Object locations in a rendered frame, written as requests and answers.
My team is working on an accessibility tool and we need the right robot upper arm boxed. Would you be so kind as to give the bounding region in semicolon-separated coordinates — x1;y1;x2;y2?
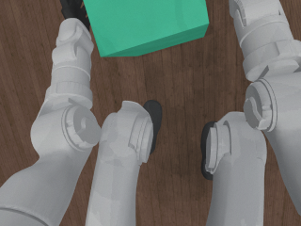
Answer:
243;72;301;216

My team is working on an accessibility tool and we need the right robot forearm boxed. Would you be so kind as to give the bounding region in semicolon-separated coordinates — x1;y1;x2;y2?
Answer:
229;0;301;82

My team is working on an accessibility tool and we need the carton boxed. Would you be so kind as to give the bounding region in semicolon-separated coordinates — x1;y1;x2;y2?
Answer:
83;0;209;57

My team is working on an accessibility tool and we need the robot foot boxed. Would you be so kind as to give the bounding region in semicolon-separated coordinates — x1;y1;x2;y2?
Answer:
143;100;163;154
200;121;217;181

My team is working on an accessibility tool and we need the left robot hand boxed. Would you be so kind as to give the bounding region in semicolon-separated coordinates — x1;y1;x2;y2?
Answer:
59;0;90;32

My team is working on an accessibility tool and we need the left robot forearm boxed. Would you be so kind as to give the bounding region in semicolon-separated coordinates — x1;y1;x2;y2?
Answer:
36;18;94;119

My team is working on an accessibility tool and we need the left robot upper arm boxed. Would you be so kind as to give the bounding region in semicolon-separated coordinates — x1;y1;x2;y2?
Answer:
0;105;102;226

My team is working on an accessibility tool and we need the left robot foot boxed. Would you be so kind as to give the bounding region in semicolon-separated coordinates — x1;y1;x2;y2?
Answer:
143;100;163;154

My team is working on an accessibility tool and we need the right robot foot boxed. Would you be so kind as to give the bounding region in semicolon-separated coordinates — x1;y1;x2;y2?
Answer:
200;121;217;181

